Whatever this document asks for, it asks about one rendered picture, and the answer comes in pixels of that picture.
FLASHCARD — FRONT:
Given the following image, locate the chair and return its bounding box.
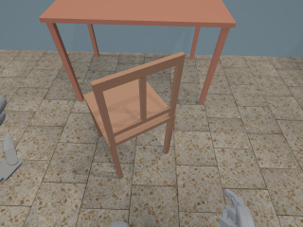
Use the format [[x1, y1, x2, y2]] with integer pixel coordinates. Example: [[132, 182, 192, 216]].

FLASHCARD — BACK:
[[83, 51, 186, 179]]

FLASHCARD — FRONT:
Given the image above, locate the left robot hand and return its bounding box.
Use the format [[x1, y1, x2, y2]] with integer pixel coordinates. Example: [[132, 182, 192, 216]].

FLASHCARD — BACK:
[[0, 96, 23, 183]]

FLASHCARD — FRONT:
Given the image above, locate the right robot hand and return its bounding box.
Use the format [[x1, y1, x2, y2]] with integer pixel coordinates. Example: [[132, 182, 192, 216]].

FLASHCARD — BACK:
[[220, 188, 257, 227]]

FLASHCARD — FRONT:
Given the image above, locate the table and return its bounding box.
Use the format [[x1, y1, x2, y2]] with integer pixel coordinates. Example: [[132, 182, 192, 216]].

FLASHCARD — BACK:
[[39, 0, 236, 104]]

